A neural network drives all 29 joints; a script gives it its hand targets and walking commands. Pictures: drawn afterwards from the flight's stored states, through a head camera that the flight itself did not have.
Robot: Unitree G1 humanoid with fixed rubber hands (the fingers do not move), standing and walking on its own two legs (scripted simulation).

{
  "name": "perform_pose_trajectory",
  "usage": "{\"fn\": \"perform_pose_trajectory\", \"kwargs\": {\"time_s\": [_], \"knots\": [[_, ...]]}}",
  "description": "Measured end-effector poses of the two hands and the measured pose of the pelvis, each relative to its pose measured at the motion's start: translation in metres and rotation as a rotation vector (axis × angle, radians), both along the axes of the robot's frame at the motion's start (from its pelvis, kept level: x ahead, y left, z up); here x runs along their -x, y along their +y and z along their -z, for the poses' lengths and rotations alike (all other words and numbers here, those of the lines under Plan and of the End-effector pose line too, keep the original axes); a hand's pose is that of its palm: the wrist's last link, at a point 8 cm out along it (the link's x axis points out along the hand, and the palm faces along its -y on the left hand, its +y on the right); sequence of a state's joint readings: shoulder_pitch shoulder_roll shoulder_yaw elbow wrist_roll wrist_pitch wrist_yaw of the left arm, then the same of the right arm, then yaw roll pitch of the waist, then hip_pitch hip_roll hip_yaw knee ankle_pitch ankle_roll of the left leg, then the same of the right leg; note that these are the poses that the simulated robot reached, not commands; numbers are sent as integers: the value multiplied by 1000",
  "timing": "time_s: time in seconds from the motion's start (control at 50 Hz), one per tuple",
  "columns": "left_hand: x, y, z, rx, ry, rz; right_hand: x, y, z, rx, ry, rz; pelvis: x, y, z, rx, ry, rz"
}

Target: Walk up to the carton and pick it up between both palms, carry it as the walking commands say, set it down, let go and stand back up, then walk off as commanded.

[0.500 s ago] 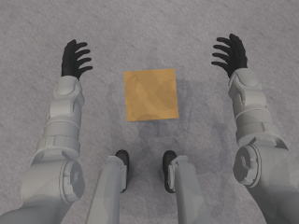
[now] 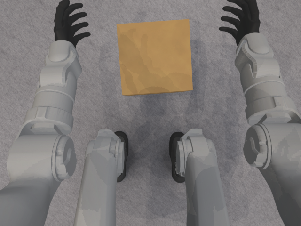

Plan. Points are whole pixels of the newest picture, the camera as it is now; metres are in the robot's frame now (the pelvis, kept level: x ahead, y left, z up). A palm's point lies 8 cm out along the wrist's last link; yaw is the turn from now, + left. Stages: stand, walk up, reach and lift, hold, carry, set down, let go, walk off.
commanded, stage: reach and lift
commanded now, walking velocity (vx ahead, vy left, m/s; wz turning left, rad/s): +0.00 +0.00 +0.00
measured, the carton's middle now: (154, 63) +0.51 -0.03 -0.38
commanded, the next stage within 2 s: none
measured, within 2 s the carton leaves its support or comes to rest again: leaves its support in 1.98 s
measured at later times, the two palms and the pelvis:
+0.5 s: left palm (89, 57) +0.51 +0.17 -0.28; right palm (218, 53) +0.51 -0.22 -0.28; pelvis -0.01 +0.00 -0.09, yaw +0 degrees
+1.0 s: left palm (89, 57) +0.52 +0.17 -0.29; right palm (214, 55) +0.51 -0.21 -0.30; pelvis -0.01 +0.00 -0.11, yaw +0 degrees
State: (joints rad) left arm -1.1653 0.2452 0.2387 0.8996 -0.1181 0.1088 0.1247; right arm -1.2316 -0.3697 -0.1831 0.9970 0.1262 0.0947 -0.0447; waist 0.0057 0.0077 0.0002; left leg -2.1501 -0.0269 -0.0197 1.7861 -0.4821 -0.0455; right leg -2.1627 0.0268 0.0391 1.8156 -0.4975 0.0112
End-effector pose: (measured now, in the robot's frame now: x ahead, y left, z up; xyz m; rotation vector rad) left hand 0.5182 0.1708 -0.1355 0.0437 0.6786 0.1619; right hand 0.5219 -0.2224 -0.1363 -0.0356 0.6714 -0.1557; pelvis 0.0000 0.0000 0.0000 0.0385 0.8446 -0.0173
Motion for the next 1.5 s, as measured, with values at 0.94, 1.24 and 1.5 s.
{"fn": "perform_pose_trajectory", "kwargs": {"time_s": [0.94, 1.24, 1.5], "knots": [[1, 2, 156, 2, 85, 5, 11, 9, 162, 3, 85, -10, 8, 3, 112, 10, -191, -9], [-1, -21, 158, 20, 90, 37, 7, 33, 163, -15, 84, -45, 12, 3, 109, 13, -198, -7], [-5, -39, 158, 23, 83, 55, 6, 42, 164, -1, 79, -61, 11, 3, 104, 16, -189, -4]]}}
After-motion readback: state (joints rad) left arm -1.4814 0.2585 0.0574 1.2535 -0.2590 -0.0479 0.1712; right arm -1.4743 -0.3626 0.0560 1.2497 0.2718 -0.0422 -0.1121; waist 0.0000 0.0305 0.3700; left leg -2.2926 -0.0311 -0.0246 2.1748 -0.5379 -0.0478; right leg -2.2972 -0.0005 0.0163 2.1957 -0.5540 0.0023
